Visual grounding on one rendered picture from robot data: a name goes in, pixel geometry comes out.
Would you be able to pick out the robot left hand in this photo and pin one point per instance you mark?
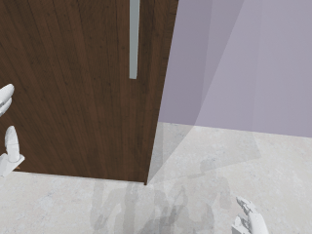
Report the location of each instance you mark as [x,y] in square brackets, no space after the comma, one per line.
[13,159]

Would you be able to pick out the robot right hand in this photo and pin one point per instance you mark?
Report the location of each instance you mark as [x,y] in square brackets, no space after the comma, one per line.
[253,224]

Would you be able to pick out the handle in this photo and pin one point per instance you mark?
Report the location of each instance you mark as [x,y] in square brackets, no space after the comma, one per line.
[134,26]

